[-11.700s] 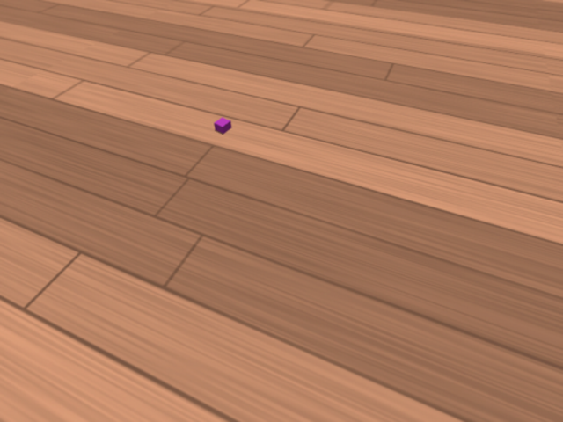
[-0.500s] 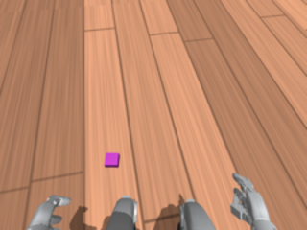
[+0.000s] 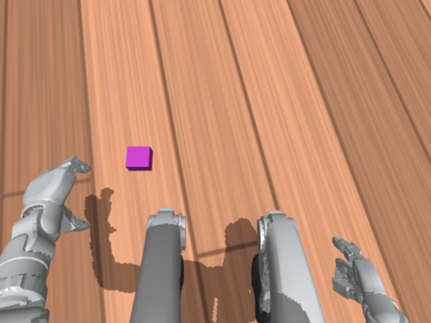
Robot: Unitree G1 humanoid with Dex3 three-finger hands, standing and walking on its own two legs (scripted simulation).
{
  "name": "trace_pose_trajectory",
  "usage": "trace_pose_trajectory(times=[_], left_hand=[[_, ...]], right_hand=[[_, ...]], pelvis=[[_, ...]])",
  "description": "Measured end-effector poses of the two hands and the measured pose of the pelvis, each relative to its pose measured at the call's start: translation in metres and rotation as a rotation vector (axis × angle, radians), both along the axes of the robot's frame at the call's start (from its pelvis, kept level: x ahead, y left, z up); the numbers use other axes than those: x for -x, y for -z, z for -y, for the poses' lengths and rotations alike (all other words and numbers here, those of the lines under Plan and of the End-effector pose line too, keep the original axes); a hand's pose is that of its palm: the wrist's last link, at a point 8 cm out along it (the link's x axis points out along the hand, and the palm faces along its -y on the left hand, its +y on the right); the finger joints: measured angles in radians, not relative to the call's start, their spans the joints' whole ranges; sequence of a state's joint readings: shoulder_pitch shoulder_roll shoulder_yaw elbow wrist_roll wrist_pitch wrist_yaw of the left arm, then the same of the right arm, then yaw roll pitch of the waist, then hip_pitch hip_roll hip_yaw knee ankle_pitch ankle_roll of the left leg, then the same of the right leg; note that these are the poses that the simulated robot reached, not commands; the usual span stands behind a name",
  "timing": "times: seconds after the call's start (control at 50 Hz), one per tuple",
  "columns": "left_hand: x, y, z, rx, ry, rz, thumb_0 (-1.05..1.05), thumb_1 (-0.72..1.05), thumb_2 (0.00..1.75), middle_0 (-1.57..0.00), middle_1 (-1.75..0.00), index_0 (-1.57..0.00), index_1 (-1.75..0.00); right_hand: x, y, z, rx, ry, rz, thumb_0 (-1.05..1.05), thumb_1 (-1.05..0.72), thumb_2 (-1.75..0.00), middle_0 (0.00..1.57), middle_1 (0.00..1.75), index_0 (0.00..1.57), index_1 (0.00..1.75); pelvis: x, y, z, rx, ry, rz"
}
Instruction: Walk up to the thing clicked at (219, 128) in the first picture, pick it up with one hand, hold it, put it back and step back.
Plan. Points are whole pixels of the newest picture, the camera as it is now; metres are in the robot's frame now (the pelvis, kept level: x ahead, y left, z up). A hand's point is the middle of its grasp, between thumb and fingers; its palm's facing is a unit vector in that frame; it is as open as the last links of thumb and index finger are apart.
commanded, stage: rise first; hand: left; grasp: from above
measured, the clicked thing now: (139, 158) +0.51 +0.29 -0.45
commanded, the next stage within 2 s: none
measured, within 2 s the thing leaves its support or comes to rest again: neither
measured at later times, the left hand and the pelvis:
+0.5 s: hand (95, 173) +0.40 +0.33 -0.24, palm faces -0.45 -0.08 -0.89, open 13.3 cm; pelvis -0.03 +0.01 -0.11, yaw -4 degrees
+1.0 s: hand (105, 162) +0.44 +0.34 -0.29, palm faces -0.45 -0.03 -0.89, open 13.6 cm; pelvis -0.02 +0.03 -0.14, yaw -6 degrees
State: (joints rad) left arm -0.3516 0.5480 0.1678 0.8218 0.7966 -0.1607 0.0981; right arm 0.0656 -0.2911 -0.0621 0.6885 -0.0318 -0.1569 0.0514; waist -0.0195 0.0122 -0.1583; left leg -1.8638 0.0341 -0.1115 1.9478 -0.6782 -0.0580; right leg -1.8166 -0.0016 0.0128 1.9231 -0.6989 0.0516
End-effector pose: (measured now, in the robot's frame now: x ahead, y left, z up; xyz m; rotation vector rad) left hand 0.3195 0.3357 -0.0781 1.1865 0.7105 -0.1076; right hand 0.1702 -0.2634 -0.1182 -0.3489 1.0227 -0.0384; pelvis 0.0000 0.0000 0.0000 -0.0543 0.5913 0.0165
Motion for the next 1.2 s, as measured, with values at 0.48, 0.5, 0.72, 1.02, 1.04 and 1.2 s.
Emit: trace_pose_trajectory(times=[0.48, 0.5, 0.72, 1.02, 1.04, 1.2], left_hand=[[-0.085, 0.104, -0.001, -0.181, 0.347, 0.076, 0.0, -0.38, 0.89, -0.25, -0.83, -0.24, -0.84], [-0.087, 0.107, -0.001, -0.186, 0.354, 0.078, 0.0, -0.38, 0.89, -0.24, -0.83, -0.23, -0.84], [-0.112, 0.133, 0.0, -0.218, 0.416, 0.087, 0.0, -0.41, 0.91, -0.19, -0.89, -0.19, -0.89], [-0.131, 0.159, 0.0, -0.219, 0.392, 0.079, 0.0, -0.44, 0.92, -0.14, -0.99, -0.16, -0.96], [-0.133, 0.16, 0.001, -0.219, 0.392, 0.078, 0.0, -0.44, 0.93, -0.13, -0.99, -0.16, -0.97], [-0.141, 0.169, 0.003, -0.215, 0.382, 0.077, 0.0, -0.46, 0.93, -0.12, -1.02, -0.15, -0.99]], right_hand=[[0.147, 0.085, 0.006, 0.109, 0.122, -0.37, 0.0, -0.91, -0.9, 0.2, 0.3, 0.2, 0.3], [0.148, 0.086, 0.005, 0.113, 0.122, -0.376, 0.0, -0.91, -0.9, 0.2, 0.3, 0.2, 0.3], [0.144, 0.099, -0.008, 0.125, 0.103, -0.404, 0.0, -0.91, -0.9, 0.2, 0.3, 0.2, 0.3], [0.138, 0.108, -0.015, 0.12, 0.074, -0.429, 0.0, -0.91, -0.9, 0.2, 0.3, 0.2, 0.3], [0.138, 0.108, -0.015, 0.121, 0.073, -0.432, 0.0, -0.91, -0.9, 0.2, 0.3, 0.2, 0.3], [0.148, 0.109, -0.011, 0.129, 0.082, -0.464, 0.0, -0.92, -0.9, 0.2, 0.3, 0.2, 0.3]], pelvis=[[0.031, 0.108, -0.014, 0.068, 0.024, 0.039], [0.032, 0.11, -0.015, 0.07, 0.024, 0.039], [0.026, 0.127, -0.023, 0.094, 0.025, 0.026], [0.018, 0.138, -0.025, 0.105, 0.031, 0.006], [0.018, 0.138, -0.025, 0.105, 0.032, 0.005], [0.016, 0.143, -0.024, 0.109, 0.041, 0.003]])
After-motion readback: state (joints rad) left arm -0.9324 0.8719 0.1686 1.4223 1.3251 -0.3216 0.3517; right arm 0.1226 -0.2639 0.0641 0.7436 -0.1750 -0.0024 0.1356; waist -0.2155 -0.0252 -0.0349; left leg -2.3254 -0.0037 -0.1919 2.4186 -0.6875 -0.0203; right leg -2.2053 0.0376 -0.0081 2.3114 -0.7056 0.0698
